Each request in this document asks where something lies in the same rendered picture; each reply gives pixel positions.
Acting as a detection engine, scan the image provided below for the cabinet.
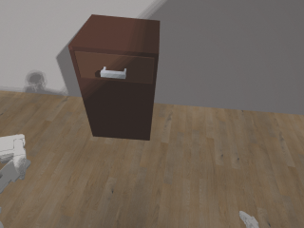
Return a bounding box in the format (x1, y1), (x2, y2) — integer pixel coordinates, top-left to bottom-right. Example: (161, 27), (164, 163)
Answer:
(68, 14), (161, 141)

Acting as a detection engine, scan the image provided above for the handle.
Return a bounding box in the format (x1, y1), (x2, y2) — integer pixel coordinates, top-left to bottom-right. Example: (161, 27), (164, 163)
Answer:
(100, 66), (126, 79)

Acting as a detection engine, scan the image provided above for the left robot hand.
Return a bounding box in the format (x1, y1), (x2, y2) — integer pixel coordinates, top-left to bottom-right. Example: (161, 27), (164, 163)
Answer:
(0, 134), (31, 194)

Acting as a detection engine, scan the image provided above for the drawer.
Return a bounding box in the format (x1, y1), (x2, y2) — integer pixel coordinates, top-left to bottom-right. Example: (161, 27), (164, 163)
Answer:
(74, 50), (154, 84)

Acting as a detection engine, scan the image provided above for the right robot hand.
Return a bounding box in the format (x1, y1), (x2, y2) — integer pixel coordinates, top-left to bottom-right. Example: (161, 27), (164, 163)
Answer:
(238, 211), (259, 228)

